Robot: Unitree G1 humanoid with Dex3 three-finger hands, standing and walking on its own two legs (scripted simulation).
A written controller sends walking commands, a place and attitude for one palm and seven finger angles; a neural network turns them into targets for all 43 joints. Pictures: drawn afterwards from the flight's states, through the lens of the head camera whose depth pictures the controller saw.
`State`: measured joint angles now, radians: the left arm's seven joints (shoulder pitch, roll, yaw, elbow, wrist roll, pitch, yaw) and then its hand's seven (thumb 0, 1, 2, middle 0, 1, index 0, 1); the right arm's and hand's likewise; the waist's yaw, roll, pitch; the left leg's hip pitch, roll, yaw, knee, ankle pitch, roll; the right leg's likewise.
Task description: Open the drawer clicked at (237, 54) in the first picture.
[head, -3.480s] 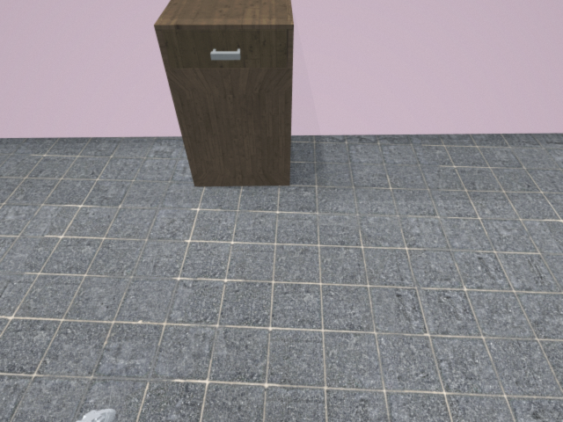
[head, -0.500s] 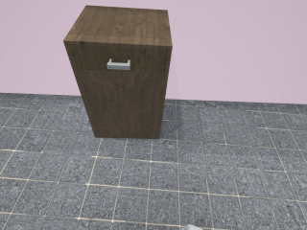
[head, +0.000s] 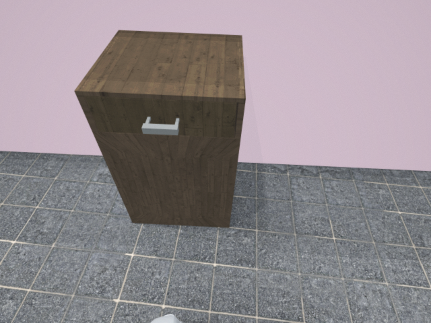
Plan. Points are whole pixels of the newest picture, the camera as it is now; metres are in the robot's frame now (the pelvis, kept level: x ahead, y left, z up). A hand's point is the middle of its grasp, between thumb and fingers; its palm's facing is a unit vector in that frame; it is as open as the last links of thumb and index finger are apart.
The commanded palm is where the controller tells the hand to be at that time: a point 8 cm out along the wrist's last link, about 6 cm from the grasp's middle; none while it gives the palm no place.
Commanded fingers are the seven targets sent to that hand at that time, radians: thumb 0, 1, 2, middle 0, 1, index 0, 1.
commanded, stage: take the last steps up to it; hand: left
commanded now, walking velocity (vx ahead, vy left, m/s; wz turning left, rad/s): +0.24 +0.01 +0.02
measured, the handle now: (161, 124) +0.67 +0.21 -0.06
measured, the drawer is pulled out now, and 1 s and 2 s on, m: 0.00 0.00 0.00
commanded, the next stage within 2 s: come to a stop and stand still in 0.22 s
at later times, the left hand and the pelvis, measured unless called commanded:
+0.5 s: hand (134, 293) +0.22 +0.20 -0.18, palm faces +0.02 -0.97 -0.24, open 7.3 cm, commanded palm none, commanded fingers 0.00 0.90 0.90 -0.20 -0.30 -0.20 -0.30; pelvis +0.15 +0.02 -0.01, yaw -1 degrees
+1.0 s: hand (110, 317) +0.17 +0.24 -0.18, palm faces +0.07 -0.98 -0.20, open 7.4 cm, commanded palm none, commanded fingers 0.00 0.90 0.90 -0.20 -0.30 -0.20 -0.30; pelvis +0.13 +0.05 +0.00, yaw +0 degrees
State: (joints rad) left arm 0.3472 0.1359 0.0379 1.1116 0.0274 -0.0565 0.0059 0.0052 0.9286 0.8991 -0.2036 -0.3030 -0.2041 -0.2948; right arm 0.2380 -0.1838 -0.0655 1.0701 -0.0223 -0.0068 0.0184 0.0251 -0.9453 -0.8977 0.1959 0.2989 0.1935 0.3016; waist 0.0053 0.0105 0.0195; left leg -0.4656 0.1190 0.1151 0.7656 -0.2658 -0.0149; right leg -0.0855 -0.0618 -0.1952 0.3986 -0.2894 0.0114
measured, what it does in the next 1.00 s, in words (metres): walks ahead: left foot, then right foot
